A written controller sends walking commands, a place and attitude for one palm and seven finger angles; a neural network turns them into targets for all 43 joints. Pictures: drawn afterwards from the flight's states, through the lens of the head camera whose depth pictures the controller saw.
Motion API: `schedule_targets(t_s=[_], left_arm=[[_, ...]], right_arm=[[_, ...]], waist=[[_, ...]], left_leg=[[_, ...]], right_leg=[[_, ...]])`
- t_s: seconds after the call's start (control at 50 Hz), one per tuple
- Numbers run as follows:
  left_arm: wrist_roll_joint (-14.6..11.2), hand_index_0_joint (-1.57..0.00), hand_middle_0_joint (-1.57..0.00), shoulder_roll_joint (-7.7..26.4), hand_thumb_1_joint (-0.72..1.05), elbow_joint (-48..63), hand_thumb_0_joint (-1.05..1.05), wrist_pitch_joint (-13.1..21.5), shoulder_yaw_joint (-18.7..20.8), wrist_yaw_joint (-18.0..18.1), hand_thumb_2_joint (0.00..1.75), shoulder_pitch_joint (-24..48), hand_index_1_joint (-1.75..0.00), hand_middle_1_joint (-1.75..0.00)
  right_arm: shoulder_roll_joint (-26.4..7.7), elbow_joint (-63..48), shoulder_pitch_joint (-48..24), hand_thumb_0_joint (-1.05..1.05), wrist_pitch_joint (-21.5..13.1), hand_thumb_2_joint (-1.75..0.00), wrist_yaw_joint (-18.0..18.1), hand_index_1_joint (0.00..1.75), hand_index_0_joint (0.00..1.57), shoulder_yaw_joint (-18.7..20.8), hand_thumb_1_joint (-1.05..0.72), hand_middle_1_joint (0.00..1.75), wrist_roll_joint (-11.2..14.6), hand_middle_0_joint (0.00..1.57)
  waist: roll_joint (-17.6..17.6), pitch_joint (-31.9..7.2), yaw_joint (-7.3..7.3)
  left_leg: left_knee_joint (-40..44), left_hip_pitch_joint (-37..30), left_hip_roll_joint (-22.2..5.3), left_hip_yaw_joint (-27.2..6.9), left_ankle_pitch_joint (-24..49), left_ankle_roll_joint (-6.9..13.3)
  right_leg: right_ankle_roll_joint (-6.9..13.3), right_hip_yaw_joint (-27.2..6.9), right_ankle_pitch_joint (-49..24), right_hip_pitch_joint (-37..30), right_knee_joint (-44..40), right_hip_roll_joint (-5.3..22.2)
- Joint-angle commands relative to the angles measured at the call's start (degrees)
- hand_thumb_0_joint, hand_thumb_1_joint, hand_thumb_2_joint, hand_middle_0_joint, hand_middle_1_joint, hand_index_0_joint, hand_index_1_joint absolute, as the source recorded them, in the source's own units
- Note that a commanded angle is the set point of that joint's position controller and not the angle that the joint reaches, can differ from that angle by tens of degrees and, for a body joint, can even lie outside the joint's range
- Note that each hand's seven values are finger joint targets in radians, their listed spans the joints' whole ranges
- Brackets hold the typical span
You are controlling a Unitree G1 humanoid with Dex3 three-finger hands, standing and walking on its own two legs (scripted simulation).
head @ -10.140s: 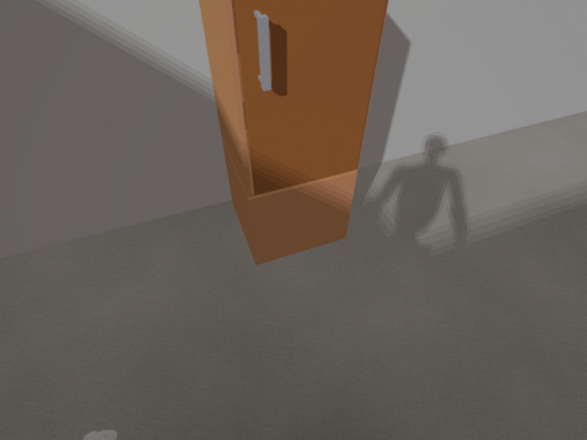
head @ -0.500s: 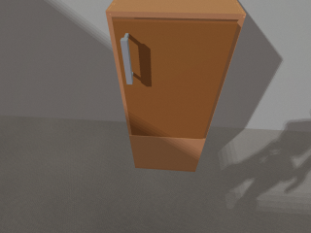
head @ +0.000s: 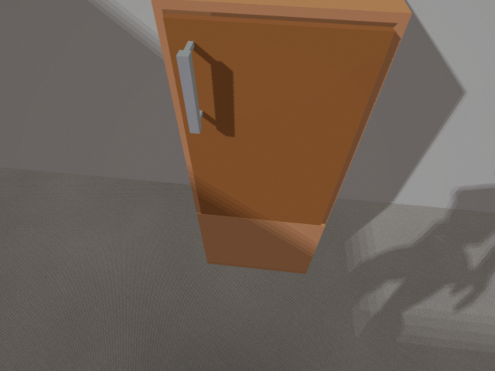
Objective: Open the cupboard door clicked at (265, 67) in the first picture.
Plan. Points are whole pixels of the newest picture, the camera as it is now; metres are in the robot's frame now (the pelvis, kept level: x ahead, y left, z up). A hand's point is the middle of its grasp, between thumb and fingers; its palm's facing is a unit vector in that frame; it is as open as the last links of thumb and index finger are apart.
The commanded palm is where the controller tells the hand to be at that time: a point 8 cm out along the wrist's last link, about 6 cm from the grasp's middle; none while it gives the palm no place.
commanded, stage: come to a stop and stand still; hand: left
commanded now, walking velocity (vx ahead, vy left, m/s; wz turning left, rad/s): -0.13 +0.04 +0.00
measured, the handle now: (192, 89) +0.57 +0.15 +0.14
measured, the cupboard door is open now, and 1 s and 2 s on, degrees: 0 0 0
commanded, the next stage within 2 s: look again from close up in 1.08 s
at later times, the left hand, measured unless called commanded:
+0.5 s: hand out of the picture +0.06 +0.19 -0.16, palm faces -0.01 -0.97 -0.25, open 7.3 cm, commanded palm none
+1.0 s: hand out of the picture +0.03 +0.21 -0.16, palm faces -0.07 -0.97 -0.25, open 7.4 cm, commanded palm none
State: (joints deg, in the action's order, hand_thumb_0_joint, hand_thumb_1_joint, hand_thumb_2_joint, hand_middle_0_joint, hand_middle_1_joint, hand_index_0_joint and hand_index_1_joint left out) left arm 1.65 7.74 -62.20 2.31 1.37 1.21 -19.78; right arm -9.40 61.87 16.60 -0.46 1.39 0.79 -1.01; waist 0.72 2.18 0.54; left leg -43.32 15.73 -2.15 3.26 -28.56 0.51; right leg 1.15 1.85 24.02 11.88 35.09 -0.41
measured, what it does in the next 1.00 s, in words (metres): steps on the spot: left foot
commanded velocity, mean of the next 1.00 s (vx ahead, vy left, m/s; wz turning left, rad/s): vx -0.03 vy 0.01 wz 0.00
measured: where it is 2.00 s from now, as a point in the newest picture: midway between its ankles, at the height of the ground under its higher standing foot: outside the picture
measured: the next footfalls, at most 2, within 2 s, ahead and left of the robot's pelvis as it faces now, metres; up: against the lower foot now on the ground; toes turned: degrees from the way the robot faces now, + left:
left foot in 0.52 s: +0.05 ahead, +0.11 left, +0.00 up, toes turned -1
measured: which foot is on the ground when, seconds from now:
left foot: down 0.00-0.34, up 0.36-0.50, down 0.52-1.00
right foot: down 0.00-1.00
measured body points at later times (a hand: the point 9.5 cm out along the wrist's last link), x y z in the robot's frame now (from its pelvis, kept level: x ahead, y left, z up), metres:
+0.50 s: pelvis +0.01 +0.00 +0.00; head +0.05 -0.01 +0.45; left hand +0.06 +0.24 -0.14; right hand +0.08 -0.24 -0.15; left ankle +0.01 +0.11 -0.72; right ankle -0.06 -0.11 -0.72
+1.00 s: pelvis +0.00 +0.02 +0.01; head +0.01 +0.01 +0.46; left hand +0.03 +0.26 -0.14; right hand +0.01 -0.21 -0.15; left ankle +0.01 +0.11 -0.72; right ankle -0.06 -0.11 -0.72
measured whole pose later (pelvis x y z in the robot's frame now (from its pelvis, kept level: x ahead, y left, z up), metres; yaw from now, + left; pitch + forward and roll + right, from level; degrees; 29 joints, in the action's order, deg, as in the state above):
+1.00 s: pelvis +0.00 +0.02 +0.01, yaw -3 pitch +0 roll +0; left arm 1.0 10.7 -59.3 0.0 -0.9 1.7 -15.6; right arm -10.9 58.3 15.2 0.0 0.6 -0.1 -1.0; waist 1.4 1.4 -0.3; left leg -30.2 15.2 0.8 5.7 -15.1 2.9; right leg -1.1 0.6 20.4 9.7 30.2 2.2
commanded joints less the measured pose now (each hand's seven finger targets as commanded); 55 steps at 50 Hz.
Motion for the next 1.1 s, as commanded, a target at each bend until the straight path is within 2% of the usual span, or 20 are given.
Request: schedule_targets(t_s=[0.0,0.04,0.08,0.12,0.2,0.28,0.34,0.44,0.46,0.5,0.52,0.54,0.58,0.6,0.62,0.66,0.74,0.82,0.92,1.08], left_arm=[[-0.9,-0.20,-0.20,7.1,0.90,1.5,0.00,-0.3,1.1,1.6,0.90,-2.1,-0.30,-0.30],[-1.1,-0.20,-0.20,4.9,0.90,2.1,0.00,-0.8,0.7,2.0,0.90,-2.9,-0.30,-0.30],[-1.0,-0.20,-0.20,5.3,0.90,1.6,0.00,-1.6,0.7,2.0,0.90,-1.5,-0.30,-0.30],[-1.0,-0.20,-0.20,4.7,0.90,1.3,0.00,-1.9,0.6,1.8,0.90,-2.1,-0.30,-0.30],[-0.5,-0.20,-0.20,7.3,0.90,2.5,0.00,-1.4,1.9,2.1,0.90,-3.7,-0.30,-0.30],[0.0,-0.20,-0.20,9.6,0.90,4.6,0.00,-1.6,2.7,2.1,0.90,-3.6,-0.30,-0.30],[0.5,-0.20,-0.20,9.4,0.90,5.0,0.00,-1.8,2.0,2.2,0.90,-5.4,-0.30,-0.30],[0.0,-0.20,-0.20,11.4,0.90,8.0,0.00,-1.6,2.0,2.0,0.90,1.4,-0.30,-0.30],[-0.6,-0.20,-0.20,11.1,0.90,8.2,0.00,-1.6,1.9,1.9,0.90,2.4,-0.30,-0.30],[-1.1,-0.20,-0.20,8.0,0.90,8.8,0.00,-2.1,1.7,1.7,0.90,0.7,-0.30,-0.30],[-0.8,-0.20,-0.20,7.2,0.90,8.3,0.00,-2.3,1.4,1.8,0.90,1.3,-0.30,-0.30],[-0.7,-0.20,-0.20,7.9,0.90,7.9,0.00,-2.4,1.4,1.5,0.90,2.2,-0.30,-0.30],[-0.5,-0.20,-0.20,8.3,0.90,6.3,0.00,-2.3,1.2,1.0,0.90,1.5,-0.30,-0.30],[-0.5,-0.20,-0.20,7.0,0.90,3.1,0.00,-0.8,-0.3,3.1,0.90,-5.8,-0.30,-0.30],[-0.5,-0.20,-0.20,10.0,0.90,5.5,0.00,0.2,-0.2,2.6,0.90,-1.4,-0.30,-0.30],[-0.5,-0.20,-0.20,10.5,0.90,7.0,0.00,1.2,-0.1,2.1,0.90,3.3,-0.30,-0.30],[-0.6,-0.20,-0.20,9.0,0.90,6.7,0.00,-0.3,-0.4,1.9,0.90,1.6,-0.30,-0.30],[-0.6,-0.20,-0.20,8.7,0.90,6.0,0.00,-1.4,-0.8,1.3,0.90,1.8,-0.30,-0.30],[-0.6,-0.20,-0.20,9.6,0.90,5.5,0.00,-1.7,-0.7,0.9,0.90,1.8,-0.30,-0.30],[-0.7,-0.20,-0.20,11.3,0.90,4.2,0.00,-1.1,-0.5,0.8,0.90,2.4,-0.30,-0.30]], right_arm=[[-2.0,-0.7,5.0,0.00,-2.5,-0.90,0.7,0.30,0.20,0.2,-0.90,0.30,0.8,0.20],[-6.4,0.0,5.7,0.00,-2.3,-0.90,1.4,0.30,0.20,0.8,-0.90,0.30,0.5,0.20],[-6.8,-0.1,2.3,0.00,-1.9,-0.90,1.9,0.30,0.20,1.0,-0.90,0.30,0.5,0.20],[-6.1,-0.8,1.2,0.00,-1.7,-0.90,2.2,0.30,0.20,1.1,-0.90,0.30,0.4,0.20],[-6.5,-3.0,0.9,0.00,-0.8,-0.90,2.4,0.30,0.20,2.5,-0.90,0.30,0.5,0.20],[-5.0,-5.4,-1.1,0.00,0.1,-0.90,1.8,0.30,0.20,3.1,-0.90,0.30,0.2,0.20],[-1.5,-7.6,-5.9,0.00,0.7,-0.90,1.0,0.30,0.20,2.4,-0.90,0.30,0.3,0.20],[-2.8,-7.4,-3.8,0.00,0.3,-0.90,0.0,0.30,0.20,1.8,-0.90,0.30,0.8,0.20],[-3.4,-5.9,-1.1,0.00,0.1,-0.90,0.0,0.30,0.20,1.6,-0.90,0.30,0.5,0.20],[-7.9,-5.1,1.4,0.00,-0.7,-0.90,0.2,0.30,0.20,1.9,-0.90,0.30,-0.4,0.20],[-8.7,-4.9,-0.4,0.00,-0.6,-0.90,0.1,0.30,0.20,1.8,-0.90,0.30,-0.3,0.20],[-9.3,-5.3,-3.2,0.00,-0.8,-0.90,0.3,0.30,0.20,1.9,-0.90,0.30,-0.3,0.20],[-9.1,-5.7,-5.3,0.00,-1.0,-0.90,0.6,0.30,0.20,1.4,-0.90,0.30,-0.2,0.20],[-9.1,-9.0,-9.5,0.00,-1.1,-0.90,0.4,0.30,0.20,1.3,-0.90,0.30,0.8,0.20],[-4.3,-9.8,-5.6,0.00,-0.7,-0.90,-0.6,0.30,0.20,0.8,-0.90,0.30,0.7,0.20],[-4.3,-9.1,-1.4,0.00,-0.5,-0.90,-0.9,0.30,0.20,0.7,-0.90,0.30,-0.1,0.20],[-6.9,-8.3,-0.3,0.00,-1.4,-0.90,-0.2,0.30,0.20,0.9,-0.90,0.30,0.1,0.20],[-7.5,-8.3,-1.9,0.00,-1.0,-0.90,-0.2,0.30,0.20,0.6,-0.90,0.30,0.1,0.20],[-8.6,-7.2,-1.6,0.00,-1.1,-0.90,-0.3,0.30,0.20,0.7,-0.90,0.30,-0.1,0.20],[-9.6,-4.6,-1.4,0.00,-2.0,-0.90,0.0,0.30,0.20,0.6,-0.90,0.30,0.2,0.20]], waist=[[-4.3,-3.8,-3.01],[6.8,-6.2,-1.37],[10.7,1.0,-0.68],[8.2,0.8,-0.25],[1.0,-5.7,-0.53],[-6.3,-6.6,0.38],[-10.4,-3.3,2.76],[-12.9,-4.2,-0.43],[-9.5,-4.5,-1.65],[5.0,-5.9,-0.51],[9.0,-3.5,0.11],[9.4,0.6,0.95],[5.7,1.6,1.75],[4.3,2.2,3.54],[-3.0,-0.6,-0.63],[-2.6,-3.1,-2.47],[3.9,-4.1,-0.91],[-0.1,2.0,-0.68],[0.6,2.6,-0.36],[-1.1,-0.9,-0.15]], left_leg=[[19.4,-8.3,-1.7,-2.1,29.4,0.6],[16.5,-13.4,-12.6,-8.7,60.3,6.8],[18.3,-12.0,-13.2,-9.4,67.7,7.8],[17.3,-14.5,-11.9,-7.5,69.7,7.2],[10.8,-13.3,-7.2,-2.4,62.4,3.4],[5.3,-2.7,-2.3,1.4,37.1,0.8],[-3.8,9.1,2.2,0.1,-2.4,-0.9],[10.0,2.8,1.7,0.6,9.1,-1.1],[16.6,-5.0,1.7,0.8,18.3,-0.8],[17.5,-11.5,-9.5,-10.8,43.7,5.6],[21.0,-6.3,-12.0,-12.9,41.9,8.1],[22.9,-2.5,-12.0,-14.4,36.8,9.0],[23.2,-0.6,-9.7,-13.0,30.4,7.7],[5.5,-3.0,-6.4,-6.1,42.0,3.6],[6.4,-0.3,-2.6,-3.6,21.2,1.4],[10.6,-1.6,-1.3,-2.2,16.9,0.5],[14.2,-4.6,-5.1,-6.3,33.4,3.2],[19.4,-0.2,-4.3,-6.9,17.5,3.1],[24.2,0.5,-4.5,-8.5,9.1,3.3],[22.3,-4.2,-4.5,-6.3,20.5,3.2]], right_leg=[[4.0,-6.0,-47.8,-2.1,-0.2,8.0],[-0.8,-1.1,-15.0,1.5,0.0,2.8],[-1.0,-0.5,-2.3,5.0,0.3,2.8],[-1.1,-0.4,-5.1,5.8,-2.6,3.8],[-0.3,-1.7,-39.9,-0.3,-3.2,6.5],[3.0,-6.0,-58.6,-5.9,-2.0,11.6],[10.4,-12.3,-66.1,-9.4,-6.6,18.6],[7.7,-7.0,-52.6,-7.1,-5.0,13.3],[5.5,-6.2,-46.1,-2.3,-3.3,11.4],[0.0,-1.8,-16.4,4.2,0.3,4.2],[-0.8,0.5,0.6,2.0,1.1,2.4],[-0.8,-0.1,3.5,2.3,0.8,2.8],[-0.2,-1.0,-2.7,0.3,-4.9,3.7],[-0.8,-7.4,-21.5,4.4,-14.6,7.4],[1.8,-11.6,-27.5,1.6,-14.6,10.9],[3.8,-8.3,-32.3,-0.5,-9.8,10.3],[1.3,-2.5,-16.0,-0.3,-5.7,4.2],[1.0,-3.5,-6.2,2.8,-9.1,4.1],[1.0,-3.5,-3.8,3.0,-9.5,4.0],[0.8,-4.4,-10.8,1.0,-10.7,5.5]])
